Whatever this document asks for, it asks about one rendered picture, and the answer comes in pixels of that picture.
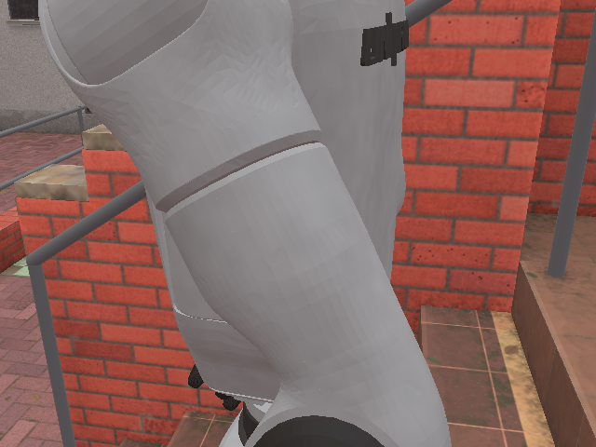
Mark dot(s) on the right robot hand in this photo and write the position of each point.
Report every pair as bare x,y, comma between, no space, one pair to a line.
195,381

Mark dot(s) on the left robot forearm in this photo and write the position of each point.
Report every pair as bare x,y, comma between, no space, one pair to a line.
316,431

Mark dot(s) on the robot left upper arm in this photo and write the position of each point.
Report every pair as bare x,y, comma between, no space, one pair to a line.
202,96

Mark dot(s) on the humanoid robot torso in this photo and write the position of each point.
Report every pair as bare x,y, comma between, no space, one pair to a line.
348,57

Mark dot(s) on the robot right upper arm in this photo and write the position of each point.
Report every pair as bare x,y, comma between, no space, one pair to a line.
402,184

